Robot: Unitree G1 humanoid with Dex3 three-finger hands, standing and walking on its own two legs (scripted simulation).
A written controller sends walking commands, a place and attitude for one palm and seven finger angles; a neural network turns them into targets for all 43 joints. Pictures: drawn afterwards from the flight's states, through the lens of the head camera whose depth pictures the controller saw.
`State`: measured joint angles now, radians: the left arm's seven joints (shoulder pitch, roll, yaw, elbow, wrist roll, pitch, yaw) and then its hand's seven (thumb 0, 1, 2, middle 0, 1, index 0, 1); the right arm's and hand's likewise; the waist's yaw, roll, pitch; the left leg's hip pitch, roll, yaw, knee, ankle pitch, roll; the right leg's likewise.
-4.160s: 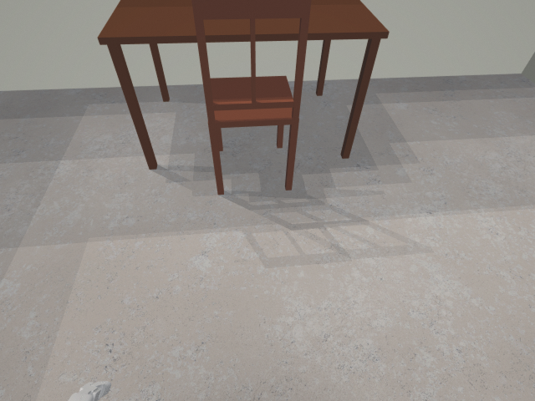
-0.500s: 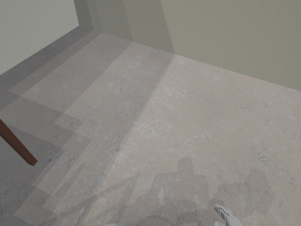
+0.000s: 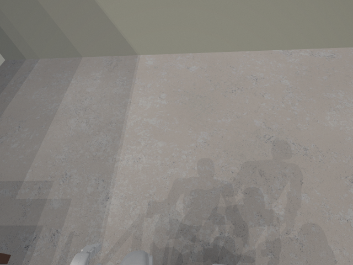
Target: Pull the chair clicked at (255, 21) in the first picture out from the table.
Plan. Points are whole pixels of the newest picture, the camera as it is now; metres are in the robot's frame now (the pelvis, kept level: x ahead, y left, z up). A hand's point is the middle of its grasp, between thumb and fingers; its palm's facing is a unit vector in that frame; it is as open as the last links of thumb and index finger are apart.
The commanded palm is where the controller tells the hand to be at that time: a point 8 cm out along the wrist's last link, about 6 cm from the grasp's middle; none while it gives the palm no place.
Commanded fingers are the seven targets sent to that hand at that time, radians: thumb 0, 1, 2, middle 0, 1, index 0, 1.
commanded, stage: turn to face it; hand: left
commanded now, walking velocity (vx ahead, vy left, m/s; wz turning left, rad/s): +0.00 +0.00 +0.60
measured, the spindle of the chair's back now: out of the picture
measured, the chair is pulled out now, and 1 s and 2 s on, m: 0.00 0.00 0.00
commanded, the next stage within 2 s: none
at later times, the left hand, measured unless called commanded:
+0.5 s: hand out of the picture +0.00 +0.24 -0.17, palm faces +0.29 -0.93 -0.23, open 7.4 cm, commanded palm none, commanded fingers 0.00 0.90 0.90 -0.20 -0.30 -0.20 -0.30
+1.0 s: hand out of the picture -0.06 +0.15 -0.14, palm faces +0.54 -0.80 -0.27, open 7.4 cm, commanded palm none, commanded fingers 0.00 0.90 0.90 -0.20 -0.30 -0.20 -0.30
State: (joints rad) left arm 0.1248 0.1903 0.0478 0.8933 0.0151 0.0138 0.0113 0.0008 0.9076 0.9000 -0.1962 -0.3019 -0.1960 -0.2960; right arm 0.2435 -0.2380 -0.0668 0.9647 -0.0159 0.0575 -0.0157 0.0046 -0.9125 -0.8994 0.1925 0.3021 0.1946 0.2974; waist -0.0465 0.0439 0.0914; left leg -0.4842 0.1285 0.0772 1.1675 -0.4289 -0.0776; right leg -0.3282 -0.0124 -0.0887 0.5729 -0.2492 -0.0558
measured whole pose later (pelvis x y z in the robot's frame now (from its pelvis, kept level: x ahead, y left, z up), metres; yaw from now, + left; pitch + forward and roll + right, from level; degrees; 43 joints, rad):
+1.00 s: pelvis -0.03 -0.06 +0.01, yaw +34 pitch -1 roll +2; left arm 0.21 0.17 0.02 0.89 0.01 0.02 0.02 0.00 0.90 0.90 -0.20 -0.30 -0.20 -0.30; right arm 0.21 -0.28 -0.11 0.93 -0.02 0.09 0.03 0.00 -0.91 -0.90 0.19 0.30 0.20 0.30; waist -0.03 0.03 0.06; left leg -0.53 0.03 0.00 1.15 -0.33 -0.09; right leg -0.19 -0.11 -0.18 0.49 -0.28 -0.01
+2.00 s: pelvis -0.03 -0.07 +0.01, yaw +71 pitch -1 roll +2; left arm 0.22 0.19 0.02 0.89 0.02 0.02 0.02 0.00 0.90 0.90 -0.20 -0.30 -0.20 -0.30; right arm 0.20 -0.27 -0.09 0.96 -0.02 0.10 0.04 0.00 -0.91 -0.90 0.19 0.30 0.20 0.30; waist -0.02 0.02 0.09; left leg -0.45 0.06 0.04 1.03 -0.39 -0.09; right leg -0.19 -0.14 -0.27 0.51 -0.30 -0.02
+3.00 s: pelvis -0.03 -0.05 +0.01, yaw +93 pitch -1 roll +1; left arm 0.34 0.17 0.03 1.03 0.03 -0.02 0.01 0.00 0.91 0.90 -0.20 -0.30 -0.20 -0.30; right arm 0.27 -0.21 -0.07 1.05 -0.03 0.05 0.02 0.00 -0.91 -0.90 0.19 0.30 0.20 0.30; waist 0.03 0.01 0.00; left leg -0.32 0.07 0.05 0.79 -0.41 -0.03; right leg -0.16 -0.06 -0.17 0.40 -0.23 -0.03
